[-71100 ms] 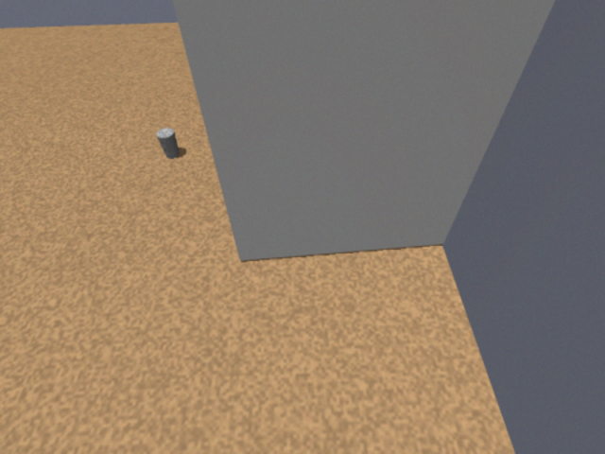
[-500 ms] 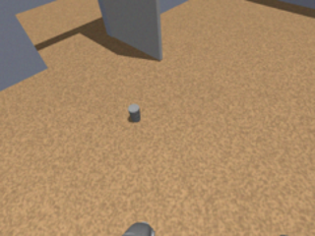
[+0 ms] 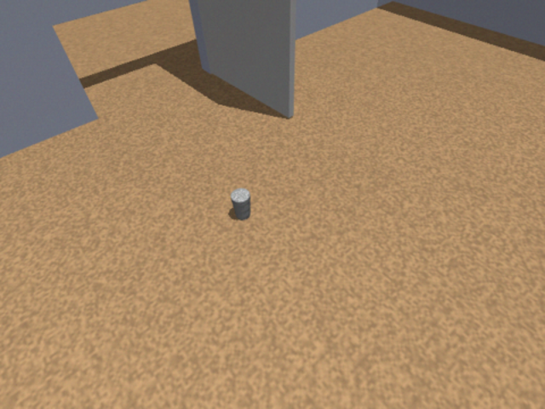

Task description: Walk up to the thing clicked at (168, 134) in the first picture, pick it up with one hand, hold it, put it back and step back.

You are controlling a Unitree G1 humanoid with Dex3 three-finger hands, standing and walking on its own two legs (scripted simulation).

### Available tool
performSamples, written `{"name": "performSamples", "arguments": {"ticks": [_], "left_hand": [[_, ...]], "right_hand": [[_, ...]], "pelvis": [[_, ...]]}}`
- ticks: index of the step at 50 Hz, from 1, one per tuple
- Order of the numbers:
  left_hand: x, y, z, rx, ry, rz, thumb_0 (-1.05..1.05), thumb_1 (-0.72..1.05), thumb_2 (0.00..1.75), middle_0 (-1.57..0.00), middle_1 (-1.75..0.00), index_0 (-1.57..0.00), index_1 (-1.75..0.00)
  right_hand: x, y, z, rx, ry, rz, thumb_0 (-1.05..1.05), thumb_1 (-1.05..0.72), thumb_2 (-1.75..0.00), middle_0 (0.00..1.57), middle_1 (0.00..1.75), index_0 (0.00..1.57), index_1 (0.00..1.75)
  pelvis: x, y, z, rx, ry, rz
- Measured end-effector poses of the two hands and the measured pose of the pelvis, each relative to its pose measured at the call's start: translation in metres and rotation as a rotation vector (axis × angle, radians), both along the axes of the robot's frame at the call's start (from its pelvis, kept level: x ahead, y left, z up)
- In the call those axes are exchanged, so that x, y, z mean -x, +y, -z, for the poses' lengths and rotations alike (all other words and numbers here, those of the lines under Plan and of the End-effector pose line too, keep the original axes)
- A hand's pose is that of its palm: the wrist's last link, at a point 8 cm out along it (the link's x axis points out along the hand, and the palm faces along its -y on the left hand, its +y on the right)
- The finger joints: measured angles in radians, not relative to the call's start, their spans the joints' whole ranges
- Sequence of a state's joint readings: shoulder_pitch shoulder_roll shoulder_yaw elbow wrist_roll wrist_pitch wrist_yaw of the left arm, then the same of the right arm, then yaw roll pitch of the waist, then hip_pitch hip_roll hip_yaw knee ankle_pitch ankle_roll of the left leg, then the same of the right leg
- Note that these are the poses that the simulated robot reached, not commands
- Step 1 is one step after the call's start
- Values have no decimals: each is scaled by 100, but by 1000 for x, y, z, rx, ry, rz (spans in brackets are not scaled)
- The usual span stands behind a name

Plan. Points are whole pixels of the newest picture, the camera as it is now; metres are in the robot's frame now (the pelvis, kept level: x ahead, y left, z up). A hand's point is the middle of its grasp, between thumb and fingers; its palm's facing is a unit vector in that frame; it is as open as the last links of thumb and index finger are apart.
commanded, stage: step back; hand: left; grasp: from above
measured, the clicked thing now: (241, 205) +1.07 +0.20 -0.70
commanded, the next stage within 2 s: stand in 0.44 s
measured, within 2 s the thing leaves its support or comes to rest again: neither
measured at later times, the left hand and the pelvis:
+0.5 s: hand out of the picture +0.14 +0.28 -0.14, palm faces +0.00 -0.93 -0.35, open 7.3 cm; pelvis +0.04 +0.02 +0.01, yaw -1 degrees
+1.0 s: hand out of the picture +0.09 +0.28 -0.14, palm faces -0.03 -0.94 -0.33, open 7.3 cm; pelvis +0.01 +0.02 +0.02, yaw -1 degrees
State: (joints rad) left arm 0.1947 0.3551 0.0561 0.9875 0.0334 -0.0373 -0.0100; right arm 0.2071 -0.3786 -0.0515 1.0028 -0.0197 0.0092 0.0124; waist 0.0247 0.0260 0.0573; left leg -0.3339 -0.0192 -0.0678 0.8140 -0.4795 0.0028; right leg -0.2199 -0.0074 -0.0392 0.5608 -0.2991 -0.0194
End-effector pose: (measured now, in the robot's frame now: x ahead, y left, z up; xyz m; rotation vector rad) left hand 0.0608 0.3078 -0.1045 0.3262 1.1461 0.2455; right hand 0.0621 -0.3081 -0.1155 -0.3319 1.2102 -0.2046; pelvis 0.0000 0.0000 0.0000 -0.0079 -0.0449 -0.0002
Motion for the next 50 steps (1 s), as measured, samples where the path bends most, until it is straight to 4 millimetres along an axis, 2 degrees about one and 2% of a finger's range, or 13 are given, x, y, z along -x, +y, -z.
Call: {"name": "performSamples", "arguments": {"ticks": [5,11,19,25,29,35,50], "left_hand": [[-9,8,6,16,18,-6,1,91,90,-21,-30,-21,-30],[-30,17,13,25,46,-4,1,91,90,-21,-30,-21,-30],[-59,18,6,18,18,21,1,91,90,-21,-30,-21,-30],[-73,17,0,23,1,28,1,91,90,-20,-30,-21,-30],[-74,13,-2,35,5,35,1,91,90,-20,-30,-21,-30],[-66,8,-2,49,22,41,1,91,90,-20,-30,-21,-30],[-22,12,0,46,96,19,1,91,90,-20,-30,-21,-30]], "right_hand": [[-21,7,-2,16,-7,-26,1,-90,-90,20,30,20,30],[-40,23,-4,11,-21,-14,1,-90,-90,20,30,20,30],[-72,37,-7,-22,-69,-2,1,-90,-90,20,30,20,30],[-84,41,-12,-32,-90,-3,1,-90,-90,20,30,20,30],[-82,41,-16,-31,-89,-3,1,-90,-90,20,30,20,30],[-69,38,-20,-26,-71,9,1,-90,-90,20,30,20,30],[-20,32,-14,-26,14,30,1,-90,-90,20,30,20,30]], "pelvis": [[-12,11,2,-7,6,-17],[-25,19,2,-14,6,4],[-35,20,-4,-1,7,14],[-37,23,-8,-3,2,16],[-36,24,-12,-4,-4,16],[-30,24,-15,-5,-11,16],[-15,23,-17,-7,-11,12]]}}
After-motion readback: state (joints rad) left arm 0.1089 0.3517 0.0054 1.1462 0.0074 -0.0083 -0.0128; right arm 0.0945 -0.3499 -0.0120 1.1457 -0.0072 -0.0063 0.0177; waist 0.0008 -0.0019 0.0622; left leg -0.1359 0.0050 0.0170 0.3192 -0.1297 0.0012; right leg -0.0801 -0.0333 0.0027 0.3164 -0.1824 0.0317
